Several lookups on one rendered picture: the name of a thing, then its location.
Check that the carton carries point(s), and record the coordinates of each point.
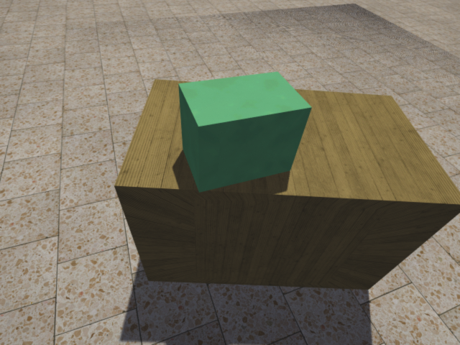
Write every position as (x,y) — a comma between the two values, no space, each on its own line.
(240,128)

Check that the pedestal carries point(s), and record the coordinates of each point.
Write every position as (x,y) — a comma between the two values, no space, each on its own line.
(363,193)

